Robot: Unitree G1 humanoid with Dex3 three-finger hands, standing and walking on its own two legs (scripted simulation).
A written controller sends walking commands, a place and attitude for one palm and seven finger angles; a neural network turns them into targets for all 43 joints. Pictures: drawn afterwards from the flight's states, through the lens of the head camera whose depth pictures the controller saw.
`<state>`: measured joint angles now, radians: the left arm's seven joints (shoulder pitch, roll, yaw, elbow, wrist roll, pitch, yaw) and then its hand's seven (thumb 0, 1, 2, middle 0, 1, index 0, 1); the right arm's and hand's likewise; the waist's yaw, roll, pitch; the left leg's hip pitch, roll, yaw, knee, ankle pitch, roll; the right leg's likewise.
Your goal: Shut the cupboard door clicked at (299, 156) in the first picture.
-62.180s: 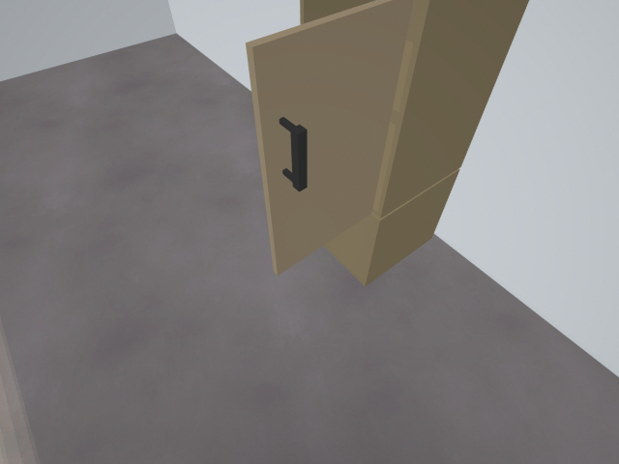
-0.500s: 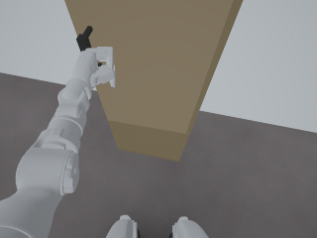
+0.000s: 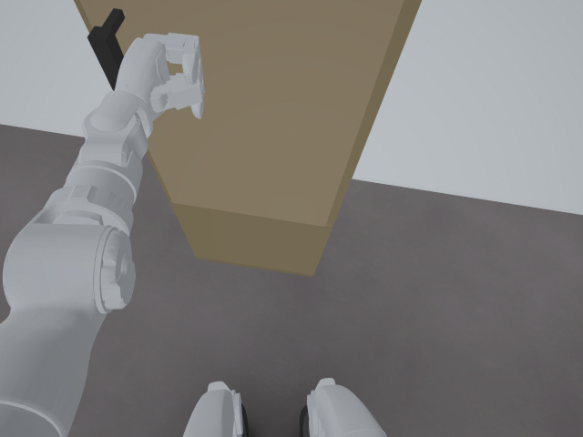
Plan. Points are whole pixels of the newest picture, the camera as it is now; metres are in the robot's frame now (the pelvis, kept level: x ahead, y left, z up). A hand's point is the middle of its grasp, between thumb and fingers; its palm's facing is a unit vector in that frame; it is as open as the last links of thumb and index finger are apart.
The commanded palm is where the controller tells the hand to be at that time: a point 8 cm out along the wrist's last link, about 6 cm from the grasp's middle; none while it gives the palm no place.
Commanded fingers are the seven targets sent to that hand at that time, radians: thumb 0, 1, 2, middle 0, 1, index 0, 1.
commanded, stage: push the door shut along its arc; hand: left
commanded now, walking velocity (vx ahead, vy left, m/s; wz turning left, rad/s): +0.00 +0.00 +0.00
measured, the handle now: (127, 71) +0.57 +0.15 +0.12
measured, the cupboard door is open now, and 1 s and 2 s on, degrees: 0 0 0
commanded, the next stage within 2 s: pull the fist back off the door in 0.14 s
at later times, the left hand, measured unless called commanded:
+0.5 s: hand (213, 87) +0.54 +0.05 +0.12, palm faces +0.10 -0.99 -0.02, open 2.7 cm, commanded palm +0.54 +0.08 +0.12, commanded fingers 0.00 0.90 0.90 -1.30 -1.50 -1.30 -1.50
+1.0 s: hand (228, 102) +0.52 +0.03 +0.12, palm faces +0.05 -1.00 +0.01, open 3.1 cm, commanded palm +0.47 +0.08 +0.12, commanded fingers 0.00 0.90 0.90 -1.30 -1.50 -1.30 -1.50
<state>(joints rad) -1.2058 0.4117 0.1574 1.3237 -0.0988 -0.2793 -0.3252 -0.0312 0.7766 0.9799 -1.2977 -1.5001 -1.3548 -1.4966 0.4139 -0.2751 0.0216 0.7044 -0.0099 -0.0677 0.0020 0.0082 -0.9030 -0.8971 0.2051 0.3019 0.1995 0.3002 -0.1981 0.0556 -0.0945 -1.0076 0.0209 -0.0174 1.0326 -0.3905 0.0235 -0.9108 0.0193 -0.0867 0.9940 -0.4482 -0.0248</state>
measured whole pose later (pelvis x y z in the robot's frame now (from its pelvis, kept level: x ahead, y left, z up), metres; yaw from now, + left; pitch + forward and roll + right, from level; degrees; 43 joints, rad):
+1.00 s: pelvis +0.02 +0.00 +0.02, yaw -3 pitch +18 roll -1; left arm -0.90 0.13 0.22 1.10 -0.02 -0.41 0.23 0.02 0.90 0.92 -1.30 -1.50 -1.30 -1.50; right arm 0.45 -0.26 -0.03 0.67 -0.06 -0.02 0.08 0.01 -0.90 -0.90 0.20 0.30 0.20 0.30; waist -0.17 0.05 -0.12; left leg -0.84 0.03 0.05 0.91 -0.38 0.02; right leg -0.78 0.03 -0.02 0.90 -0.42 -0.02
